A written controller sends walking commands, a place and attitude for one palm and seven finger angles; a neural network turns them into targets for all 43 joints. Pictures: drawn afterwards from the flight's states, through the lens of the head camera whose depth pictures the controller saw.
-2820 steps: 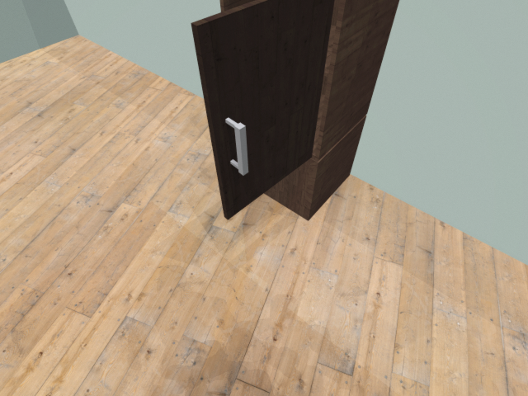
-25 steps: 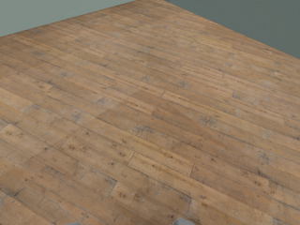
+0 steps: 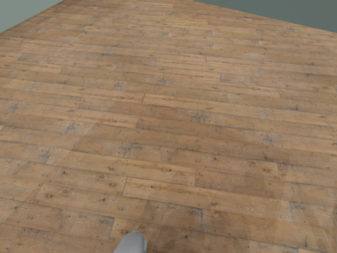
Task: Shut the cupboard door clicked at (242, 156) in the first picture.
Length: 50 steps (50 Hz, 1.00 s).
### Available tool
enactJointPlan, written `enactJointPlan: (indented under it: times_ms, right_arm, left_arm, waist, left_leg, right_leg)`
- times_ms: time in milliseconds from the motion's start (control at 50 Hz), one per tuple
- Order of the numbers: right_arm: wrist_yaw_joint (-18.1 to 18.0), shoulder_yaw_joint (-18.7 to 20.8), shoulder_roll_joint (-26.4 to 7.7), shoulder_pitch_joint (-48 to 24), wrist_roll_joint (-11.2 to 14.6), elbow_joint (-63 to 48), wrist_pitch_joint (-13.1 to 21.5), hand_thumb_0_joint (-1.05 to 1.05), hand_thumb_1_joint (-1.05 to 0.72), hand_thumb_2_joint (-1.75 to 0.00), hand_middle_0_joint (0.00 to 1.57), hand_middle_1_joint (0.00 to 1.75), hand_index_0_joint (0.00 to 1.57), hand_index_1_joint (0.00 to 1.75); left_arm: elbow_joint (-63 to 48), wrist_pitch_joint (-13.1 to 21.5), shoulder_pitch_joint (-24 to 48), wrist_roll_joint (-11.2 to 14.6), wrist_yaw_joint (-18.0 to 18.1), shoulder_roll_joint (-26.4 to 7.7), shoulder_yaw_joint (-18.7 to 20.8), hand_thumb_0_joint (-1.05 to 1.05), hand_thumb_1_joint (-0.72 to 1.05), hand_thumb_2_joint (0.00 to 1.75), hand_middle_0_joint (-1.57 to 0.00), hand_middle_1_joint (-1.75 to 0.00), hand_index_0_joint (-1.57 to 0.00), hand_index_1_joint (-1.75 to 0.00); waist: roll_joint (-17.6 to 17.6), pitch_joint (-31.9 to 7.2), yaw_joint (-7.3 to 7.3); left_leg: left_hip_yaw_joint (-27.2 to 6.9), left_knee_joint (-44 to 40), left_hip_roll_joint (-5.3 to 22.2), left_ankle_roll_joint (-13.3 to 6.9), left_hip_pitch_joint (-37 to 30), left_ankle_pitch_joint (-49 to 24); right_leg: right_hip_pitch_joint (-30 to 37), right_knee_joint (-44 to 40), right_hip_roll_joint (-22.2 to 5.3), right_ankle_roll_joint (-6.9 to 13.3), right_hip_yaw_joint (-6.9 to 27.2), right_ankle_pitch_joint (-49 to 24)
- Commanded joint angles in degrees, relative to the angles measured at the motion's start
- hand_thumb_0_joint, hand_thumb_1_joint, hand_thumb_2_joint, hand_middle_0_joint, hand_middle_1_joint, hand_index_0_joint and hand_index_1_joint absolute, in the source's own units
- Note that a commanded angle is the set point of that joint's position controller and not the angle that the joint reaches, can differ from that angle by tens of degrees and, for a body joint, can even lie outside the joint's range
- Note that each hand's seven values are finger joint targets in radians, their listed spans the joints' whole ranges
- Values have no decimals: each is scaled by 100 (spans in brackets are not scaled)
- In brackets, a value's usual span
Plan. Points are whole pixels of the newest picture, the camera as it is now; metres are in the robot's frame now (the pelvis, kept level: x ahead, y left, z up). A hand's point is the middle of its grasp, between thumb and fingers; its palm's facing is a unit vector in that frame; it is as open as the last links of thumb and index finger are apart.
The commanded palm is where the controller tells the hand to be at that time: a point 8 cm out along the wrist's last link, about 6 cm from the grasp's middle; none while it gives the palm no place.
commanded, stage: turn to face it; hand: left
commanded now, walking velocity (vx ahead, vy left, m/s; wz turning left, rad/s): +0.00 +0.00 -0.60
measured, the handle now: out of the picture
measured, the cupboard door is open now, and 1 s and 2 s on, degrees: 31 31 31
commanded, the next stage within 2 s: none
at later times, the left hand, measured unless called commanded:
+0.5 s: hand (97, 228) +0.19 +0.22 -0.16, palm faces -0.29 -0.92 -0.25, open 7.4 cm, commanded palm none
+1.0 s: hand (118, 227) +0.20 +0.16 -0.18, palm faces -0.50 -0.84 -0.19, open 7.4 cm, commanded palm none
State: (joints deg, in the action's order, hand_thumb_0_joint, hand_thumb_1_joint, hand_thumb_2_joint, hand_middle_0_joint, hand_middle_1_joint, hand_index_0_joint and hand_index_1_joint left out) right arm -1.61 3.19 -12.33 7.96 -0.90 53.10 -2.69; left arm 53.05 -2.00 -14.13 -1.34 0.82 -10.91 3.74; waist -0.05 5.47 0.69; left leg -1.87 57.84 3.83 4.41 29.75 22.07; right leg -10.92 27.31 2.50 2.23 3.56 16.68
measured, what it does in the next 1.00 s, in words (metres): steps on the spot, turning right: left foot, then right foot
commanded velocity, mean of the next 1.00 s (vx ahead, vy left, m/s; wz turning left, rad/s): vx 0.00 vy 0.00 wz -0.60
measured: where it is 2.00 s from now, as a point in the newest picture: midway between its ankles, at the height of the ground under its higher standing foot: outside the picture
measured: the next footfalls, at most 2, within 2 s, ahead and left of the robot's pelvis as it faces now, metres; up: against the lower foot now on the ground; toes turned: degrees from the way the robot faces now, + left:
left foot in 0.16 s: +0.10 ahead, +0.16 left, +0.00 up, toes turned -4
right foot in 0.56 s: +0.01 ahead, -0.10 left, +0.00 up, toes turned -26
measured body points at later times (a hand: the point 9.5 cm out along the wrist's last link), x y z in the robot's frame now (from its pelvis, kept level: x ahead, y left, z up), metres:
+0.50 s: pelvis +0.02 +0.04 +0.00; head +0.07 +0.03 +0.44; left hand +0.20 +0.27 -0.14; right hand +0.00 -0.23 -0.14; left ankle +0.06 +0.16 -0.74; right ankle -0.03 -0.09 -0.70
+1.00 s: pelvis +0.03 +0.04 -0.01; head +0.08 +0.03 +0.44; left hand +0.23 +0.21 -0.17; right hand -0.01 -0.24 -0.13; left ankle +0.10 +0.13 -0.74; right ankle -0.03 -0.08 -0.74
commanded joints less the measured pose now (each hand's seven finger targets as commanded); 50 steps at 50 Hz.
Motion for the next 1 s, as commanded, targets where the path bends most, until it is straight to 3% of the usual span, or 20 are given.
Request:
enactJointPlan:
  times_ms: [0, 60, 100, 120, 140, 160, 260, 420, 500, 520, 540, 560, 580, 600, 700, 840, 920, 940, 960, 980]
  right_arm:
    - [1, 84, -351, -199, 45, -582, 159, 0, -90, -90, 20, 30, 20, 30]
    - [-36, 90, -426, 71, 80, -594, 219, 0, -90, -90, 20, 30, 20, 30]
    - [-60, 124, -709, 606, 69, -442, 305, 0, -90, -90, 20, 30, 20, 30]
    - [-77, 211, -1258, 792, -16, -443, 378, 0, -90, -90, 20, 30, 20, 30]
    - [-96, 254, -1562, 1048, -39, -481, 339, 0, -90, -90, 20, 30, 20, 30]
    - [-92, 192, -1452, 934, -89, -577, 291, 0, -90, -90, 20, 30, 20, 30]
    - [-107, 46, -1016, 98, -109, -820, 282, 0, -90, -90, 20, 30, 20, 30]
    - [-24, 202, -1246, 545, -91, -564, 249, 0, -90, -90, 20, 30, 20, 30]
    - [32, 262, -1318, 390, -45, -547, 202, 0, -90, -90, 20, 30, 20, 30]
    - [57, 243, -1137, 314, 3, -603, 190, 0, -90, -90, 20, 30, 20, 30]
    - [80, 113, -620, 158, 18, -854, 177, 0, -90, -90, 20, 30, 20, 30]
    - [25, 92, -772, -62, 7, -961, 107, 0, -90, -90, 20, 30, 20, 30]
    - [25, 100, -743, -26, 23, -928, 66, 0, -90, -90, 20, 30, 20, 30]
    - [-9, 107, -712, -17, 14, -808, 60, 0, -90, -90, 20, 30, 20, 30]
    - [68, 124, -692, 329, -19, -553, 44, 0, -90, -90, 20, 30, 20, 30]
    - [23, 98, -578, -51, 30, -769, 102, 0, -90, -90, 20, 30, 20, 30]
    - [-35, 83, -557, 562, 79, -607, 194, 0, -90, -90, 20, 30, 20, 30]
    - [-65, 108, -733, 756, 70, -537, 255, 0, -90, -90, 20, 30, 20, 30]
    - [-81, 178, -1239, 838, -1, -541, 318, 0, -90, -90, 20, 30, 20, 30]
    - [-82, 241, -1532, 894, -24, -619, 272, 0, -90, -90, 20, 30, 20, 30]
  left_arm:
    - [-440, 104, -150, -45, -7, -1176, 347, 0, 90, 90, -20, -30, -20, -30]
    - [-545, 56, 84, -33, -14, -1250, 391, 0, 90, 90, -20, -30, -20, -30]
    - [-631, 16, 233, 41, -12, -1076, 347, 0, 90, 90, -20, -30, -20, -30]
    - [-713, -7, -20, 105, -33, -725, 286, 0, 90, 90, -20, -30, -20, -30]
    - [-786, 0, 27, 94, -51, -680, 235, 0, 90, 90, -20, -30, -20, -30]
    - [-820, -19, 112, 54, -56, -842, 263, 0, 90, 90, -20, -30, -20, -30]
    - [-746, -158, 172, 26, -275, -814, 302, 0, 90, 90, -20, -30, -20, -30]
    - [-932, -127, 645, 18, -351, -633, 194, 0, 90, 90, -20, -30, -20, -30]
    - [-748, -48, 141, 18, -318, -793, 218, 0, 90, 90, -20, -30, -20, -30]
    - [-619, 4, -249, -10, -278, -1133, 286, 0, 90, 90, -20, -30, -20, -30]
    - [-557, 91, -453, -68, -192, -1773, 394, 0, 90, 90, -20, -30, -20, -30]
    - [-528, 56, -631, 18, -110, -1920, 399, 0, 90, 90, -20, -30, -20, -30]
    - [-564, 29, -458, 24, -70, -1803, 370, 0, 90, 90, -20, -30, -20, -30]
    - [-628, 42, -73, 6, -19, -1584, 365, 0, 90, 90, -20, -30, -20, -30]
    - [-796, 98, 404, 16, -19, -1227, 239, 0, 90, 90, -20, -30, -20, -30]
    - [-665, 64, 102, -32, -40, -1340, 312, 0, 90, 90, -20, -30, -20, -30]
    - [-707, 3, 456, 5, -47, -1299, 332, 0, 90, 90, -20, -30, -20, -30]
    - [-743, -26, 505, 56, -58, -1126, 296, 0, 90, 90, -20, -30, -20, -30]
    - [-839, -45, 338, 123, -98, -776, 223, 0, 90, 90, -20, -30, -20, -30]
    - [-898, -37, 399, 83, -130, -736, 187, 0, 90, 90, -20, -30, -20, -30]
  waist:
    - [959, -572, 92]
    - [1123, -668, -55]
    - [597, -907, -308]
    - [-988, -1212, -301]
    - [-1671, -1265, -366]
    - [-941, -1024, -338]
    - [-1166, -572, 1]
    - [-1309, -856, -250]
    - [-938, -1004, 54]
    - [-174, -1075, 265]
    - [1828, -934, 427]
    - [1697, -913, 531]
    - [1059, -725, 380]
    - [1503, -653, 212]
    - [830, -815, -107]
    - [784, -756, 106]
    - [903, -938, -209]
    - [487, -1016, -317]
    - [-1018, -1153, -310]
    - [-1748, -1027, -319]
  left_leg:
    - [308, -932, -222, 30, -221, 115]
    - [339, -2036, -381, -27, -984, -227]
    - [194, -3467, -61, -72, -2407, -1398]
    - [-1215, -3785, 1330, -557, -3326, -2501]
    - [-2026, -3801, 2445, -1249, -3077, -3662]
    - [-1887, -3813, 2489, -1542, -2398, -3351]
    - [-226, -3855, 1544, -1228, -1981, -2801]
    - [428, -3544, 1704, -1190, -2360, -2801]
    - [885, -2586, 1522, -727, -1756, -2287]
    - [1139, -1781, 1188, -410, -1140, -1365]
    - [1382, -351, 280, -36, 426, 1315]
    - [616, 621, 135, -54, 600, 1586]
    - [285, 977, 255, -88, 672, 1178]
    - [155, 1106, 302, -69, 871, 867]
    - [251, 601, 160, 84, 233, -162]
    - [248, -898, -127, 32, -188, 288]
    - [266, -2749, -304, -74, -1503, -490]
    - [133, -3533, -39, -137, -2385, -945]
    - [-1141, -4173, 1250, -535, -3051, -1206]
    - [-1897, -4233, 2259, -1068, -2779, -1808]
  right_leg:
    - [315, -291, -1257, 853, 1348, -3606]
    - [24, 82, -1141, 672, 1532, -3573]
    - [-764, 673, -706, 236, 1241, -2421]
    - [-1787, 1631, 64, -129, 645, -114]
    - [-1990, 3062, 125, -339, -34, 2220]
    - [-1786, 3852, -162, -338, 141, 2148]
    - [-1901, 3993, -458, -531, -271, 1162]
    - [-1314, 2035, -411, -478, -833, 943]
    - [39, 250, -244, -281, -1028, -319]
    - [757, -436, -694, -114, -450, -963]
    - [1359, -903, -2149, 461, 1627, -2569]
    - [839, -834, -2609, 966, 2014, -3392]
    - [615, -841, -2506, 1073, 1655, -2924]
    - [555, -842, -2138, 971, 1661, -2584]
    - [221, -675, -1457, 695, 801, -2374]
    - [151, -579, -1529, 946, 1686, -2206]
    - [-421, -67, -1196, 560, 1765, -2230]
    - [-1079, 285, -819, 263, 1490, -1609]
    - [-1949, 1256, -11, -102, 719, 46]
    - [-2251, 2592, 81, -337, -24, 1828]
